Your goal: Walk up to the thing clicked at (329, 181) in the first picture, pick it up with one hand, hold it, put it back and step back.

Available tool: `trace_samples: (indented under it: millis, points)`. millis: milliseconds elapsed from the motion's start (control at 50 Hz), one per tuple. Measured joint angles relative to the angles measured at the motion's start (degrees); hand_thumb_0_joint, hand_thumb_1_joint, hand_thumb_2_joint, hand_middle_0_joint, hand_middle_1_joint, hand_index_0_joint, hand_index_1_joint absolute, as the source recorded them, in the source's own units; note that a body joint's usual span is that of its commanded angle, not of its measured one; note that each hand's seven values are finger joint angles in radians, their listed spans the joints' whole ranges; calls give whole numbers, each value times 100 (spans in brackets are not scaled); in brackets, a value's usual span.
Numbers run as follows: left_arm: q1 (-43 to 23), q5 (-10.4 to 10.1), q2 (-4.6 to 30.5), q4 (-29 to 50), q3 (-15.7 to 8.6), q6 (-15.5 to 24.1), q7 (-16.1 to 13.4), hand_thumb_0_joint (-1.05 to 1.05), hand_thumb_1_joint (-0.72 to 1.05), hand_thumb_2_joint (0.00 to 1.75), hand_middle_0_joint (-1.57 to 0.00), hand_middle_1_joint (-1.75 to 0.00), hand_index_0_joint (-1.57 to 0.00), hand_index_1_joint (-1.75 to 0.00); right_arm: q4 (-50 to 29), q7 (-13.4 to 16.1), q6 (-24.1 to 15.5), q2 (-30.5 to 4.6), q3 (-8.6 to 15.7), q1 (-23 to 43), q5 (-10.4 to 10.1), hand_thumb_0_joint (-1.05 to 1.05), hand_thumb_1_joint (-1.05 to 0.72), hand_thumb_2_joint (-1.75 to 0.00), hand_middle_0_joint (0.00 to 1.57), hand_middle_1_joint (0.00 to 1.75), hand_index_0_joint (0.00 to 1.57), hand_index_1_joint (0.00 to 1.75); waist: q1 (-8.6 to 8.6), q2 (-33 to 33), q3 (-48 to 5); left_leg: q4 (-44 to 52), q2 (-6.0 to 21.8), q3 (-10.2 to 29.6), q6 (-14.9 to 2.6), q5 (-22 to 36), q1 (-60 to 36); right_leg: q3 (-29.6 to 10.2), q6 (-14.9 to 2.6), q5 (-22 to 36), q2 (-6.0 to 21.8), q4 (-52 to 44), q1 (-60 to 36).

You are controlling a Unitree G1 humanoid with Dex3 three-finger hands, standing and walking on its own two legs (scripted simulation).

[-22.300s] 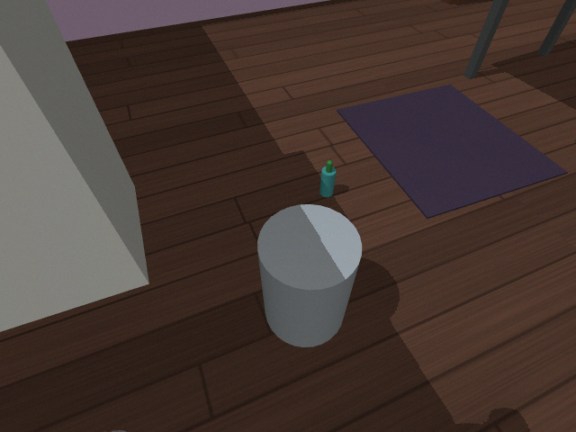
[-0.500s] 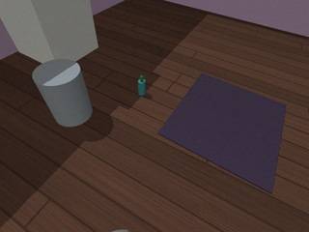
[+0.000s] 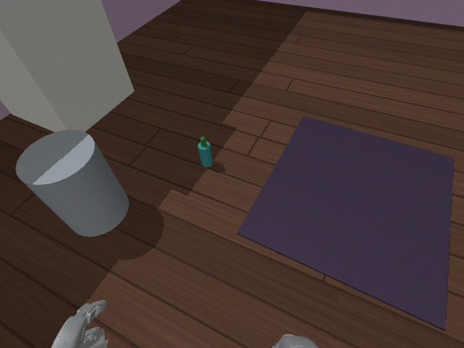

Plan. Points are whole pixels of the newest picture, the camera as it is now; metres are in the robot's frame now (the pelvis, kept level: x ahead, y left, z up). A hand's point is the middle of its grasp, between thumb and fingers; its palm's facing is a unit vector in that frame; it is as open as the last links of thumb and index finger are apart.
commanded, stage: walk up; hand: left
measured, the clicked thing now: (204, 150) +1.16 +0.20 -0.65
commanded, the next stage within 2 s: none
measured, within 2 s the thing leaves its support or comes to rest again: neither
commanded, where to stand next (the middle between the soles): +0.79 -0.02 m, yaw +1 degrees
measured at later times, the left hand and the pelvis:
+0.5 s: hand (103, 286) +0.26 +0.31 -0.15, palm faces -0.05 -0.94 -0.33, open 7.4 cm; pelvis +0.23 +0.03 +0.01, yaw -1 degrees
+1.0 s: hand (140, 198) +0.47 +0.26 -0.11, palm faces -0.01 -0.92 -0.40, open 7.4 cm; pelvis +0.42 -0.02 +0.01, yaw +0 degrees
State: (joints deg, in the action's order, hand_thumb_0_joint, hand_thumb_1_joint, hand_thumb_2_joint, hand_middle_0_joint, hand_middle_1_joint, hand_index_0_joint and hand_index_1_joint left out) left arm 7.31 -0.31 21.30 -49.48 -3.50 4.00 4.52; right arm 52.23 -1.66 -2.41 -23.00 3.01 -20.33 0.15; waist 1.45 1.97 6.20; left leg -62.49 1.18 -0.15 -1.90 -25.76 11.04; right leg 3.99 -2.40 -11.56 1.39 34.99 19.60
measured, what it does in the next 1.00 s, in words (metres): walks ahead: left foot, then right foot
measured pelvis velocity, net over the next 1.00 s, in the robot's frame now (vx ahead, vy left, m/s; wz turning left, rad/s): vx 0.42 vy -0.02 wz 0.00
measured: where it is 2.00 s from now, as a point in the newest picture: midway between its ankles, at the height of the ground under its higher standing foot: (248, 230)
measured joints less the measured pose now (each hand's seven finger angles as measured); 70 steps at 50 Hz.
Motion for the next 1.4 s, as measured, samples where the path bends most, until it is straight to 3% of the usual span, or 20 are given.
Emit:
trace_samples:
  millis: [60,160,260,340,360,420,460,580,700,740,760,820,860,920,1020,1120,1140,1200,1240,1400]
  points:
    - [192,-14,-56,63,49,30,-55,0,90,89,-21,-30,-20,-30,-71,-54,-35,-37,-7,137,1,1,-91,-90,21,30,20,30,-67,59,-77,-262,75,47,-29,442,797,23,-30,-23,-61,-422,-426]
    - [608,55,23,79,53,45,-47,0,90,89,-21,-30,-20,-30,-195,-211,-55,-113,82,289,107,0,-91,-90,21,30,20,30,-138,109,-172,960,422,9,165,886,1583,85,-65,-164,-197,-901,-958]
    - [957,107,240,72,4,13,-5,1,90,89,-21,-30,-21,-30,-156,-281,-55,-138,141,360,164,0,-91,-90,21,30,20,30,-289,-10,-207,2382,555,-132,241,1427,1667,131,33,-607,-224,-872,-1308]
    - [1227,112,428,15,-9,-48,-22,1,90,89,-21,-30,-20,-30,-148,-265,-166,-143,167,383,169,0,-91,-90,21,30,20,30,-363,-217,-268,2985,386,-291,130,1795,1242,98,159,-1331,-80,-252,-1421]
    - [1250,100,465,-33,-19,-79,-57,1,90,89,-21,-30,-20,-30,-170,-233,-219,-111,169,438,193,0,-91,-90,21,30,20,30,-365,-371,-223,2820,285,-395,125,1718,1209,13,104,-1488,70,253,-1278]
    - [1217,56,450,-210,20,-199,-159,1,90,89,-21,-30,-20,-30,-365,-167,-327,-21,129,517,124,0,-91,-90,21,30,20,30,-240,-469,-135,2599,251,-469,103,1319,1038,-460,-8,-1586,-135,2188,-452]
    - [1183,25,473,-262,50,-203,-165,1,90,89,-21,-30,-20,-30,-450,-128,-334,64,57,494,63,0,-91,-90,21,30,20,30,-196,-552,-118,2812,240,-528,103,1259,752,-561,-12,-1353,-157,2749,27]
    - [1045,59,424,-209,38,-187,-10,1,90,89,-21,-30,-20,-30,-494,-119,-301,71,-50,309,53,0,-91,-90,21,30,20,30,-151,-552,-136,3382,216,-646,120,1103,30,-409,189,-816,288,1744,756]
    - [879,106,349,-172,-10,-138,88,1,90,89,-21,-30,-20,-30,-440,-132,-217,-115,-12,115,40,0,-90,-90,21,30,21,30,-66,-299,-182,3188,316,-643,306,528,-392,-242,155,14,413,267,544]
    - [881,121,377,-138,-50,-48,74,1,90,89,-21,-30,-20,-30,-420,-113,-152,-169,5,37,33,0,-90,-90,21,30,21,30,-65,-191,-241,2689,432,-580,296,96,-373,-145,144,129,297,-23,256]
    - [839,135,346,-127,-82,3,38,1,90,89,-21,-30,-20,-30,-376,-86,-111,-196,23,44,30,0,-90,-90,21,30,21,30,-66,-49,-221,2181,566,-460,173,-31,-221,-50,172,-3,204,175,236]
    - [806,76,250,7,-46,109,-50,1,90,89,-21,-30,-20,-30,-190,-30,36,-191,8,198,24,1,-91,-90,21,30,20,30,-178,43,-173,386,298,-17,40,-167,543,1,155,-368,190,432,85]
    - [853,31,156,58,13,119,-92,0,90,89,-21,-30,-20,-30,-147,-37,43,-215,-2,306,-17,1,-91,-90,21,30,20,30,-237,121,-163,-67,202,26,21,36,993,17,133,-373,178,197,-163]
    - [985,36,110,76,75,94,-121,0,90,89,-21,-30,-20,-30,-190,-112,-3,-204,5,414,-14,1,-91,-90,21,30,20,30,-274,180,-196,320,270,-56,80,436,1447,49,109,-330,126,-226,-500]
    - [1193,96,223,137,61,73,-119,1,90,89,-21,-30,-21,-30,-221,-237,-15,-124,28,479,73,0,-91,-90,21,30,20,30,-345,91,-212,1749,381,-187,159,850,1644,126,114,-512,63,-482,-875]
    - [1341,99,403,119,55,-14,-116,1,90,89,-21,-30,-21,-30,-197,-266,-112,-99,69,438,109,0,-91,-90,21,30,20,30,-364,-127,-263,2804,266,-324,87,1456,1210,168,249,-1159,161,13,-1050]
    - [1349,102,437,88,48,-44,-132,1,90,89,-21,-30,-21,-30,-203,-243,-160,-83,82,452,121,0,-91,-90,21,30,20,30,-352,-270,-236,2724,171,-411,58,1608,1160,91,173,-1353,289,392,-967]
    - [1244,70,393,-95,73,-181,-205,1,90,89,-21,-30,-20,-30,-327,-175,-260,-57,83,447,76,0,-91,-90,21,30,20,30,-225,-393,-185,2435,115,-506,-10,1256,1070,-371,15,-1552,108,2140,-263]
    - [1164,51,411,-153,98,-201,-214,1,90,89,-21,-30,-20,-30,-367,-134,-263,6,37,411,39,0,-91,-90,21,30,20,30,-161,-488,-146,2621,101,-551,-27,1215,839,-473,-7,-1340,38,2733,171]
    - [956,90,353,-127,53,-187,-56,1,90,89,-21,-30,-20,-30,-379,-107,-229,-44,-31,75,65,0,-91,-90,21,30,20,30,-17,-477,-122,3263,105,-633,1,1103,101,-335,182,-647,376,1458,810]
